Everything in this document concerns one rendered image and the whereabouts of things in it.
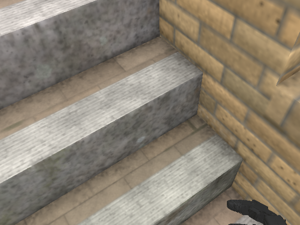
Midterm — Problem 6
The robot right hand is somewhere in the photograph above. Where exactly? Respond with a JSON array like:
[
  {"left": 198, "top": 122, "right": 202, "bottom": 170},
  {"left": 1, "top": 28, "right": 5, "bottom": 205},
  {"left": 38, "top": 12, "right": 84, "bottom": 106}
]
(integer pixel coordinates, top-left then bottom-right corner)
[{"left": 227, "top": 200, "right": 287, "bottom": 225}]

